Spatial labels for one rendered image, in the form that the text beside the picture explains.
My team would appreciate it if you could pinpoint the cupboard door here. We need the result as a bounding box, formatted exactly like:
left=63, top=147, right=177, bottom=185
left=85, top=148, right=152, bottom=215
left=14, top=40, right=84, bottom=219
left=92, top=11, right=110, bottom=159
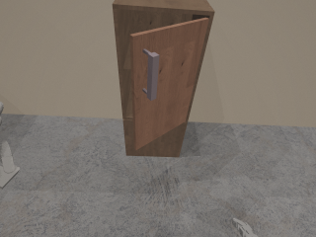
left=129, top=17, right=209, bottom=150

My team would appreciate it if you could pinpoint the right robot hand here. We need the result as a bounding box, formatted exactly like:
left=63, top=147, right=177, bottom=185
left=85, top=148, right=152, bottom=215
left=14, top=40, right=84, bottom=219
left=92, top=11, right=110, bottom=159
left=232, top=218, right=258, bottom=237

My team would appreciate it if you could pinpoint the handle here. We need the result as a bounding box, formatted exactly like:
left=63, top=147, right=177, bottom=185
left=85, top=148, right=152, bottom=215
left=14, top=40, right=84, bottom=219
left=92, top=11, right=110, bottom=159
left=142, top=48, right=160, bottom=101

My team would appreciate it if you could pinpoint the left robot hand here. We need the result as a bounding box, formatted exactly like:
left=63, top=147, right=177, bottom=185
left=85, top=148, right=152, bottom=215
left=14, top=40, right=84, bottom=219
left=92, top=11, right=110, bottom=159
left=0, top=102, right=20, bottom=190

